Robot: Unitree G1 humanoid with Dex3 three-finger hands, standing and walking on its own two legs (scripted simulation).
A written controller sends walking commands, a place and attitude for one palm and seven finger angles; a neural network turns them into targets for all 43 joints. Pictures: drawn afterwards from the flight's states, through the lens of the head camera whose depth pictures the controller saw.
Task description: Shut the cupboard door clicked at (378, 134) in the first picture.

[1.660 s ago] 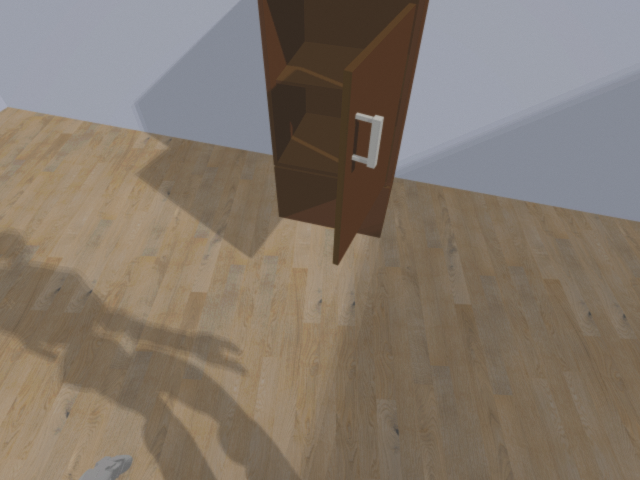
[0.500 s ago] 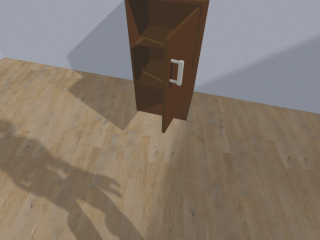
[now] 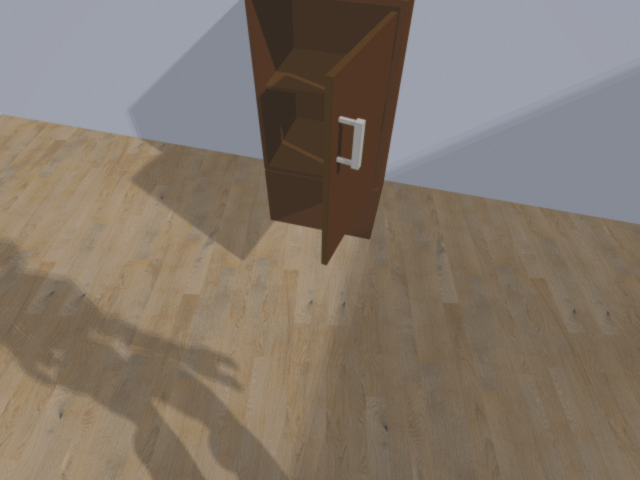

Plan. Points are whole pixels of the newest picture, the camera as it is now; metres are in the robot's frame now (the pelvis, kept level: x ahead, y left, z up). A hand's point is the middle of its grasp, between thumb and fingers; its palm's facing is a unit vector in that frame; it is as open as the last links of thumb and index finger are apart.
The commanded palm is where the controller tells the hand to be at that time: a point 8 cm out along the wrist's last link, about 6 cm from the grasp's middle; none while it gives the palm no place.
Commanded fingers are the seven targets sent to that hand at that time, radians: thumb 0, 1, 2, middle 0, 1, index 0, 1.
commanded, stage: walk around to get in front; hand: left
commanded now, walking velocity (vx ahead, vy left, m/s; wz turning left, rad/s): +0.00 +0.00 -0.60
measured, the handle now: (350, 143) +0.82 -0.01 -0.04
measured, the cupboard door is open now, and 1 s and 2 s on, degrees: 80 80 80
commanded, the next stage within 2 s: none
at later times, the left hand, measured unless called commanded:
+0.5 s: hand out of the picture +0.04 +0.14 -0.16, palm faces -0.19 -0.95 -0.26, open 7.4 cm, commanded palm none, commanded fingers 0.00 0.90 0.90 -0.20 -0.30 -0.20 -0.30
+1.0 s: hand out of the picture +0.14 +0.21 -0.18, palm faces -0.46 -0.86 -0.21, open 7.4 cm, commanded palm none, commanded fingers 0.00 0.90 0.90 -0.20 -0.30 -0.20 -0.30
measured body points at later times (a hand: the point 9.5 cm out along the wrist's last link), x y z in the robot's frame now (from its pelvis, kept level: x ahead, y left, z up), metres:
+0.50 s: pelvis -0.03 -0.04 -0.01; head +0.00 -0.08 +0.44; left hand +0.05 +0.19 -0.14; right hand -0.01 -0.31 -0.16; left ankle -0.01 +0.12 -0.66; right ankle -0.02 -0.12 -0.75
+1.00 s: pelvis -0.03 +0.05 +0.00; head +0.00 +0.08 +0.45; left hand +0.16 +0.26 -0.16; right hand -0.09 -0.21 -0.12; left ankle +0.00 +0.12 -0.75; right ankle -0.10 -0.08 -0.65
